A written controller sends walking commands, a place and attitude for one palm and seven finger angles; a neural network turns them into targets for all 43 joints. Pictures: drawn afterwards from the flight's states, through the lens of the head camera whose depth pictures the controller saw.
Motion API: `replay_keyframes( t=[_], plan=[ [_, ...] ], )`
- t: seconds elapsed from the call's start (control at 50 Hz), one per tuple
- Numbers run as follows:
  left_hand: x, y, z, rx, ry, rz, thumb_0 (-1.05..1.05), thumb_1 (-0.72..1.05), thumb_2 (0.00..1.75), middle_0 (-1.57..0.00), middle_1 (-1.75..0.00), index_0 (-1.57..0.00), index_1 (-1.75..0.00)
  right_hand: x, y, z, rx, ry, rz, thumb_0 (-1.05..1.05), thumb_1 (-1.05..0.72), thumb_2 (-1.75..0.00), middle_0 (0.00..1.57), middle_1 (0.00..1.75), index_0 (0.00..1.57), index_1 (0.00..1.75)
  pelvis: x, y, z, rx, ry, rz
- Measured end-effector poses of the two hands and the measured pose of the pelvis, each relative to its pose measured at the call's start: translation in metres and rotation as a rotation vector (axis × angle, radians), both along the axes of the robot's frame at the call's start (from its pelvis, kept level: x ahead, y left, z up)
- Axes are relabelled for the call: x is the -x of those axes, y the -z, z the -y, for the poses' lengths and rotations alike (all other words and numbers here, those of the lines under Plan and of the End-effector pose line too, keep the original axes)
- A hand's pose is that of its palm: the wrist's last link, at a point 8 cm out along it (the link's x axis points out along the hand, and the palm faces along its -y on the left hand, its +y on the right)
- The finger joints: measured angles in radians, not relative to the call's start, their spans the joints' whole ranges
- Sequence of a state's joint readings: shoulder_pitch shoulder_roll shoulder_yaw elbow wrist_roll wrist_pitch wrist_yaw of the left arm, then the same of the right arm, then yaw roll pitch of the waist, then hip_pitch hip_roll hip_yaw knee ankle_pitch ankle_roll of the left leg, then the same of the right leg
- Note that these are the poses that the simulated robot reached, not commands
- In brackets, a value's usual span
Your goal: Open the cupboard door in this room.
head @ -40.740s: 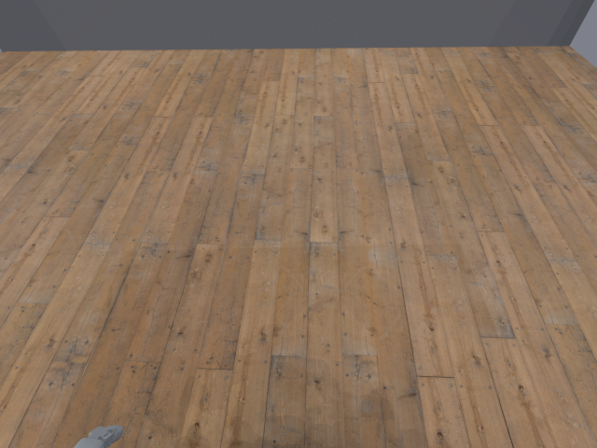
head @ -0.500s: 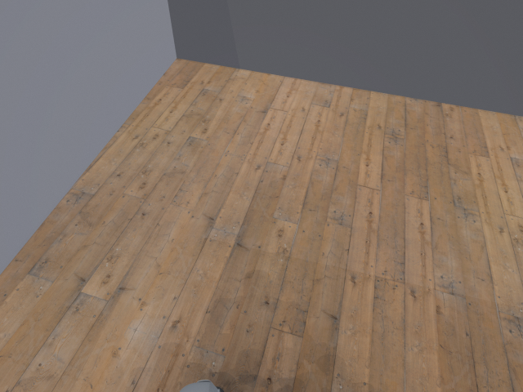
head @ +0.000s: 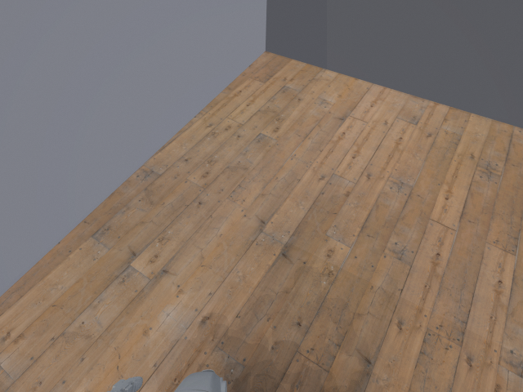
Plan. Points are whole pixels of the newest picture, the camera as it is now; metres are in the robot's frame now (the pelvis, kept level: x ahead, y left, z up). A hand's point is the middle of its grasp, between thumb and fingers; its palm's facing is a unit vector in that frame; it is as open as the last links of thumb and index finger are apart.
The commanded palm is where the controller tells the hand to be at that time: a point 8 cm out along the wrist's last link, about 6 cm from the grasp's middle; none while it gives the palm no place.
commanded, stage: turn to face it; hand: left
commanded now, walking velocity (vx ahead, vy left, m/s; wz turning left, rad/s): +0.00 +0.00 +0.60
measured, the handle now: out of the picture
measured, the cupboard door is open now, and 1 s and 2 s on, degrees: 48 48 48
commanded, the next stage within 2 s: none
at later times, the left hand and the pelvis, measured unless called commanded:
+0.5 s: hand out of the picture +0.06 +0.20 -0.16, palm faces +0.31 -0.90 -0.31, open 7.4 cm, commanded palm none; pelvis +0.03 -0.03 -0.01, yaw +19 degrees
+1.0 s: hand out of the picture +0.01 +0.20 -0.16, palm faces +0.59 -0.76 -0.27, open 7.4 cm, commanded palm none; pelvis +0.05 -0.05 -0.01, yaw +37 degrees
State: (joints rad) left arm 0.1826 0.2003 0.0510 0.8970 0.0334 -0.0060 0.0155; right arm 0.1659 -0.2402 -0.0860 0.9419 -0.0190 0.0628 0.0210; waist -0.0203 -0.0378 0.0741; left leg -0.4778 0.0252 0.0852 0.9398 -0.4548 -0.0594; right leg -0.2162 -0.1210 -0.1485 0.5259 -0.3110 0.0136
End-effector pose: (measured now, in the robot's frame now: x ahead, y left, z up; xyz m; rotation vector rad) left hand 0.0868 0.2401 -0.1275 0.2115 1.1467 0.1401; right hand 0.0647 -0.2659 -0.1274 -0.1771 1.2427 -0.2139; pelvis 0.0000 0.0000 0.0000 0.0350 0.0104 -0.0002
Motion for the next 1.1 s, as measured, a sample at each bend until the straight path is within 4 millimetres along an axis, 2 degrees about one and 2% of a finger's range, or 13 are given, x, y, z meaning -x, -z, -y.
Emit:
replay_keyframes(
  t=[0.08,0.12,0.16,0.24,0.32,0.42,0.52,0.58,0.66,0.74,0.82,0.98,1.1],
  plan=[
    [0.021,0.013,-0.012,0.018,-0.064,-0.048,0.00,0.91,0.90,-0.20,-0.30,-0.20,-0.30,-0.047,-0.005,-0.008,0.026,-0.099,0.048,0.00,-0.91,-0.90,0.20,0.30,0.20,0.30,-0.008,0.005,-0.006,0.004,-0.056,0.000],
    [0.032,0.026,-0.023,0.024,-0.100,-0.072,0.00,0.91,0.90,-0.20,-0.30,-0.20,-0.30,-0.070,-0.002,-0.013,0.046,-0.152,0.093,0.00,-0.91,-0.90,0.20,0.30,0.20,0.30,-0.013,0.016,-0.012,0.030,-0.078,-0.006],
    [0.040,0.033,-0.032,0.013,-0.129,-0.106,0.00,0.91,0.90,-0.20,-0.30,-0.20,-0.30,-0.084,-0.001,-0.019,0.056,-0.186,0.119,0.00,-0.91,-0.90,0.20,0.30,0.20,0.30,-0.013,0.021,-0.013,0.028,-0.101,-0.005],
    [0.043,0.026,-0.040,-0.010,-0.189,-0.112,0.00,0.91,0.90,-0.20,-0.30,-0.20,-0.30,-0.094,-0.005,-0.026,0.057,-0.240,0.106,0.00,-0.90,-0.89,0.20,0.30,0.20,0.30,-0.015,0.015,-0.007,0.043,-0.151,-0.007],
    [0.037,0.011,-0.037,-0.023,-0.231,-0.058,0.00,0.91,0.90,-0.20,-0.30,-0.19,-0.30,-0.097,-0.001,-0.026,0.034,-0.284,0.060,0.00,-0.90,-0.89,0.21,0.30,0.20,0.30,-0.019,0.009,0.003,0.055,-0.201,-0.005],
    [0.036,0.001,-0.021,-0.067,-0.272,0.005,0.00,0.91,0.90,-0.20,-0.30,-0.20,-0.30,-0.112,0.017,-0.014,-0.012,-0.317,0.030,0.00,-0.90,-0.89,0.21,0.30,0.20,0.30,-0.029,0.015,0.025,0.035,-0.266,-0.014],
    [0.057,-0.004,0.003,-0.063,-0.342,-0.026,0.00,0.91,0.90,-0.20,-0.30,-0.20,-0.30,-0.135,0.018,-0.011,-0.025,-0.368,0.009,0.00,-0.90,-0.89,0.21,0.30,0.20,0.30,-0.034,0.009,0.033,0.023,-0.340,-0.003],
    [0.069,-0.003,0.016,-0.031,-0.382,-0.053,0.00,0.91,0.90,-0.20,-0.30,-0.20,-0.30,-0.151,0.009,-0.019,-0.029,-0.409,0.013,0.00,-0.90,-0.90,0.20,0.30,0.20,0.30,-0.038,0.003,0.034,0.007,-0.381,-0.005],
    [0.089,0.006,0.025,0.017,-0.444,-0.070,0.00,0.91,0.90,-0.20,-0.30,-0.20,-0.30,-0.174,0.001,-0.041,-0.025,-0.490,0.038,0.00,-0.91,-0.90,0.20,0.30,0.20,0.30,-0.040,0.003,0.031,0.002,-0.436,-0.006],
    [0.114,0.028,0.020,0.051,-0.523,-0.092,0.00,0.90,0.90,-0.21,-0.30,-0.20,-0.30,-0.196,0.002,-0.067,-0.005,-0.579,0.102,0.00,-0.90,-0.90,0.20,0.30,0.20,0.30,-0.039,0.017,0.021,0.028,-0.496,-0.006],
    [0.125,0.027,0.013,0.039,-0.584,-0.113,0.00,0.91,0.90,-0.20,-0.30,-0.20,-0.30,-0.199,-0.005,-0.076,0.014,-0.636,0.107,0.00,-0.90,-0.89,0.20,0.30,0.20,0.30,-0.039,0.012,0.025,0.037,-0.542,0.000],
    [0.113,0.001,0.010,-0.023,-0.651,-0.019,0.00,0.91,0.90,-0.20,-0.30,-0.20,-0.30,-0.200,0.000,-0.063,0.009,-0.690,0.031,0.00,-0.90,-0.89,0.21,0.30,0.20,0.30,-0.050,0.004,0.042,0.053,-0.633,0.008],
    [0.114,-0.006,0.033,-0.084,-0.698,0.013,0.00,0.91,0.90,-0.20,-0.30,-0.20,-0.30,-0.223,0.020,-0.049,-0.011,-0.726,-0.005,0.00,-0.90,-0.89,0.21,0.30,0.20,0.30,-0.062,0.013,0.061,0.029,-0.716,0.008]
  ],
)
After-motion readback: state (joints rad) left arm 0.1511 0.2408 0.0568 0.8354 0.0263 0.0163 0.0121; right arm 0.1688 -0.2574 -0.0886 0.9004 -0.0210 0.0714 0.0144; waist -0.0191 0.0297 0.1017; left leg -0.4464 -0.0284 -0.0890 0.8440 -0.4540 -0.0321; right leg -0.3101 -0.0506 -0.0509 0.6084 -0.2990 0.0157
